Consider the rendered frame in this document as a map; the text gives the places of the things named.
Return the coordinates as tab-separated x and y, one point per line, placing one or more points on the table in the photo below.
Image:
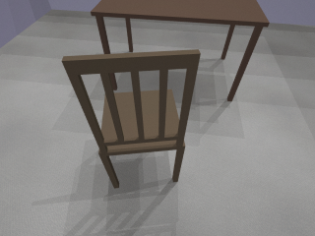
221	12

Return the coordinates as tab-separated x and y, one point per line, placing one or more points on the chair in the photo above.
136	121

